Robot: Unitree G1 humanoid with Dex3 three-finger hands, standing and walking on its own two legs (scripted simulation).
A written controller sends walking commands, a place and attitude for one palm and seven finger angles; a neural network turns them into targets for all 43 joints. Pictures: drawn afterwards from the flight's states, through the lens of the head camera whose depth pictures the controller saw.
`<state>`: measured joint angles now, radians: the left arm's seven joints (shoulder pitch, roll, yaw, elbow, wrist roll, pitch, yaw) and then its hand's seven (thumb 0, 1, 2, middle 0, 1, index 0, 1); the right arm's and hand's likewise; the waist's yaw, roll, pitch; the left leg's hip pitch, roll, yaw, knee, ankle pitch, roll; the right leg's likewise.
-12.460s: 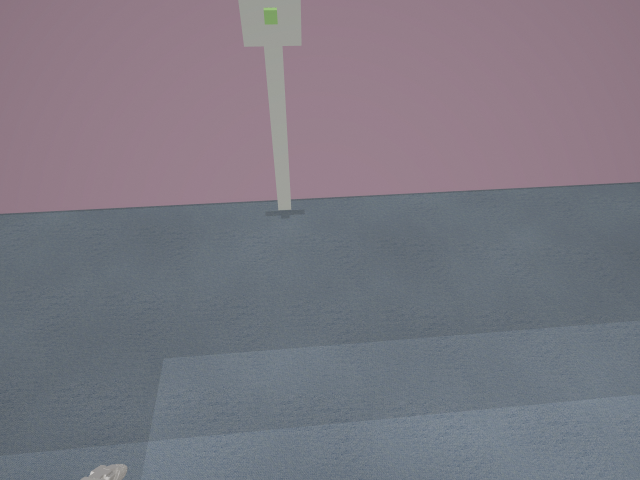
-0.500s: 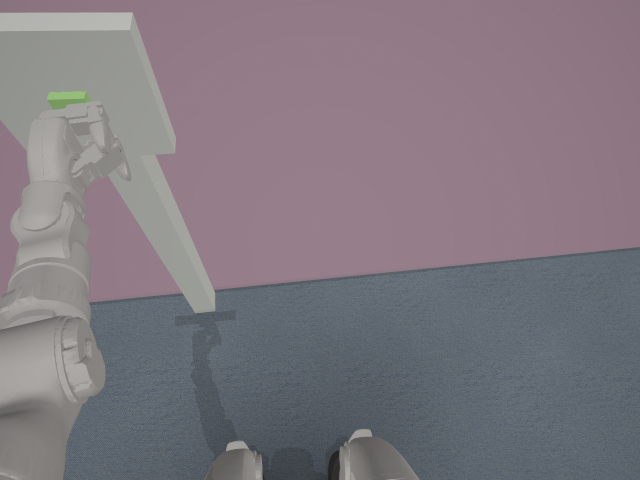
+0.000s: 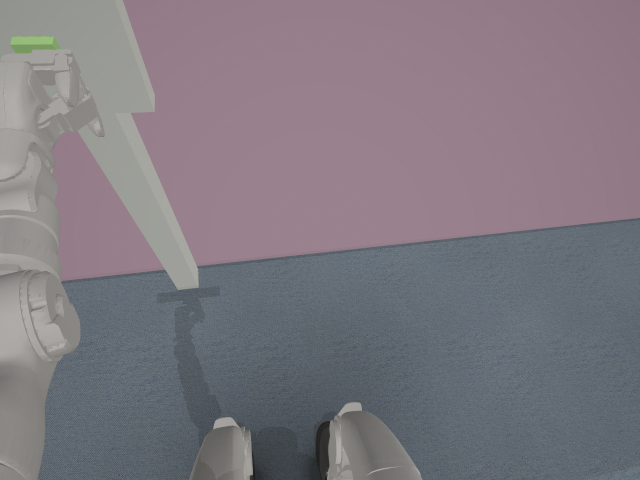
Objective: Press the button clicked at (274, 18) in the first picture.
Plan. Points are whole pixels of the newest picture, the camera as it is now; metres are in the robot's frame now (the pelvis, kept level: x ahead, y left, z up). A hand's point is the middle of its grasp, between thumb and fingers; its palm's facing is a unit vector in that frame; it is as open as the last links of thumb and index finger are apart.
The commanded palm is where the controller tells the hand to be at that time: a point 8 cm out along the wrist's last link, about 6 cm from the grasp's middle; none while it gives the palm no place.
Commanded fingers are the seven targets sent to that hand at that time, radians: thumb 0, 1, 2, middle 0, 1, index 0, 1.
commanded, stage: pull the fist back off the button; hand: left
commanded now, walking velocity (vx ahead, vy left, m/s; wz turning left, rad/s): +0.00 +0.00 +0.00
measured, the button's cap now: (43, 51) +0.58 +0.25 +0.13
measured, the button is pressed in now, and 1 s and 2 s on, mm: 9 0 0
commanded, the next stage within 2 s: draw the hand back to the body in 1.00 s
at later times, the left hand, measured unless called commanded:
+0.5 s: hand (86, 117) +0.52 +0.21 +0.10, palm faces +0.06 -1.00 +0.00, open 3.3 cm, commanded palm +0.47 +0.26 +0.10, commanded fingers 0.00 0.90 0.90 -1.30 -1.50 -1.30 -1.50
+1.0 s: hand (71, 180) +0.44 +0.22 +0.09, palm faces +0.10 -1.00 -0.02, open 3.1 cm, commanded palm +0.42 +0.27 +0.10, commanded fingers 0.00 0.90 0.90 -1.30 -1.50 -1.30 -1.50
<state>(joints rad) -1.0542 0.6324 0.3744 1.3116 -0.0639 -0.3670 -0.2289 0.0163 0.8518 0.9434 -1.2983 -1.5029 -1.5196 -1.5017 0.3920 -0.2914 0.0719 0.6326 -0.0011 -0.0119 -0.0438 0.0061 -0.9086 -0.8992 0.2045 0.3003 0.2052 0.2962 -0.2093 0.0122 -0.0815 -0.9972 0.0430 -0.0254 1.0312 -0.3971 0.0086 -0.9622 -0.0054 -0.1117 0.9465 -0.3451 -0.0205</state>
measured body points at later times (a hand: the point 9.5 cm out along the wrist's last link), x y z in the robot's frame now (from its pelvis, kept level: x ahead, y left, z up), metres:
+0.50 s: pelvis +0.02 +0.01 +0.01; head +0.13 +0.03 +0.45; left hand +0.51 +0.26 +0.10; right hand +0.02 -0.25 -0.09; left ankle +0.05 +0.11 -0.67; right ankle +0.06 -0.11 -0.67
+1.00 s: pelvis +0.06 +0.00 +0.03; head +0.13 +0.01 +0.48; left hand +0.43 +0.27 +0.10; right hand +0.19 -0.25 -0.07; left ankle +0.05 +0.11 -0.67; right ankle +0.06 -0.11 -0.67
